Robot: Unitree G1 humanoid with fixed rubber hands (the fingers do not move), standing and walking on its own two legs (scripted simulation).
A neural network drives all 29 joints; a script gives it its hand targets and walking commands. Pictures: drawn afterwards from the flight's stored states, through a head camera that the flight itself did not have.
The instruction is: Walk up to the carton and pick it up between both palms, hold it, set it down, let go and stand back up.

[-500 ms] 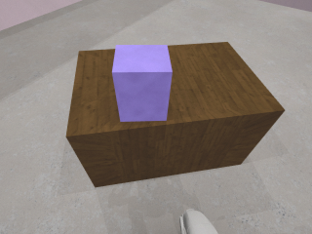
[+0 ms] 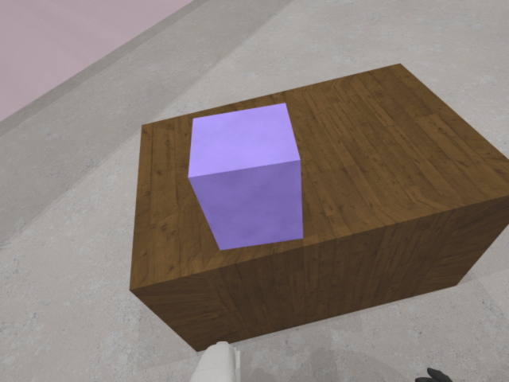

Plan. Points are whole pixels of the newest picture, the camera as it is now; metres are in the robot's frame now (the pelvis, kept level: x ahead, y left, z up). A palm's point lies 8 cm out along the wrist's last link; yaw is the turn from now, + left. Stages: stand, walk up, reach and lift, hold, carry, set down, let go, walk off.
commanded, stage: walk up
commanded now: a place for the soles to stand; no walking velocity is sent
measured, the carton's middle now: (250, 181) +0.54 +0.05 -0.06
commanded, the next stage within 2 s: none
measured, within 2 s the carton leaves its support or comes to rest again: neither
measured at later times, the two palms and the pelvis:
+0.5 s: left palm out of the picture +0.10 +0.31 -0.13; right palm out of the picture +0.10 -0.21 -0.11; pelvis +0.02 +0.05 -0.02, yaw -3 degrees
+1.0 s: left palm out of the picture +0.11 +0.28 -0.13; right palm out of the picture +0.07 -0.22 -0.11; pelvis +0.03 +0.04 +0.00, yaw -2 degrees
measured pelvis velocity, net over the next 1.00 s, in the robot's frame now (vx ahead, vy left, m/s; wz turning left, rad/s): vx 0.03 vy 0.04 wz -0.04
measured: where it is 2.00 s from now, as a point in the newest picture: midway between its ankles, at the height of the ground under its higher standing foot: outside the picture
